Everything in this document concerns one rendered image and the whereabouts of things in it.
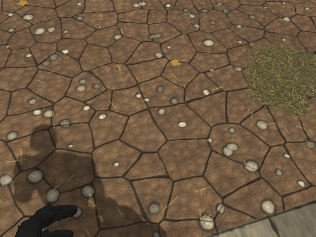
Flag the robot left hand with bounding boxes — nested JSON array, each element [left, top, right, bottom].
[[15, 203, 78, 237]]

